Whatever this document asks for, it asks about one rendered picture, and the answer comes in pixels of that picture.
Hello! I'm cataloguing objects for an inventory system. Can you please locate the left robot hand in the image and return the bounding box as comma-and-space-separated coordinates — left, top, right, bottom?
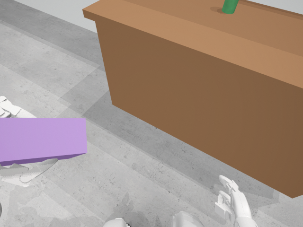
0, 96, 58, 187

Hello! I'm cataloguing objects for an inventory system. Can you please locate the right robot forearm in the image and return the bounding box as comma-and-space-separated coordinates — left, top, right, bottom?
233, 217, 258, 227

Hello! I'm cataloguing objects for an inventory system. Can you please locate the sponge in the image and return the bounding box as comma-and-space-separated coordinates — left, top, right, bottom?
0, 118, 87, 166

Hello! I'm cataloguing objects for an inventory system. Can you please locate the table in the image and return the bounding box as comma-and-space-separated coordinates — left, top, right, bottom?
82, 0, 303, 198

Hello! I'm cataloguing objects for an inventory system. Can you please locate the right robot thigh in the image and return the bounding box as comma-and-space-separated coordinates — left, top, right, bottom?
171, 212, 204, 227

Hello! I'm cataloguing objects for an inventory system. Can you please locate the right robot hand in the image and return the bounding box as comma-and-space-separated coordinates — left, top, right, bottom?
215, 175, 252, 225

